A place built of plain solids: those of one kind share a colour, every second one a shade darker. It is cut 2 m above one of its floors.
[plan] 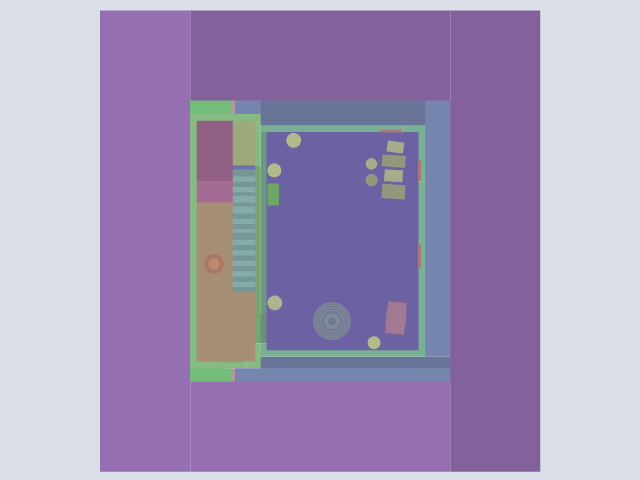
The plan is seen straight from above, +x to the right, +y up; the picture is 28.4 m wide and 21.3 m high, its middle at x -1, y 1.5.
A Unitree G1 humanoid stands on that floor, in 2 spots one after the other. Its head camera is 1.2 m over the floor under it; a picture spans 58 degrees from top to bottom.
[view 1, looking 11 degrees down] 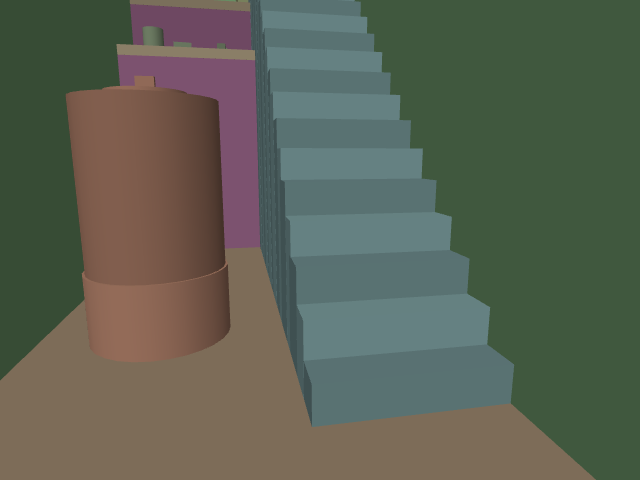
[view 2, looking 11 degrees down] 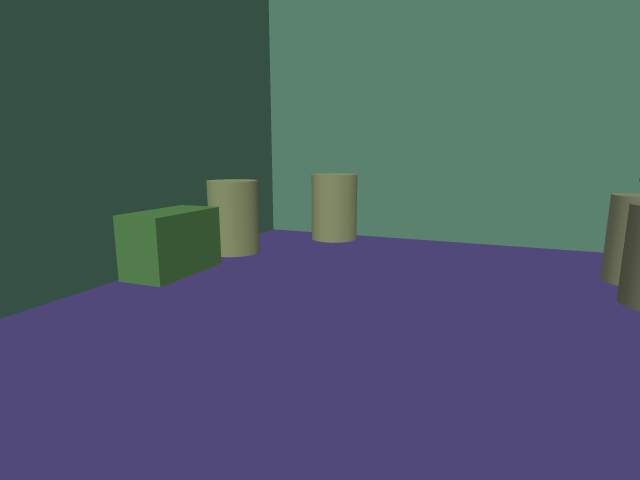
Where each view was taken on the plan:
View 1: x -5.17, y -2.55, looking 79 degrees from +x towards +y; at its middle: step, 2.52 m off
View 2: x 0.00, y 0.00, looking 112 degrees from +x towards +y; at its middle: barrel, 6.16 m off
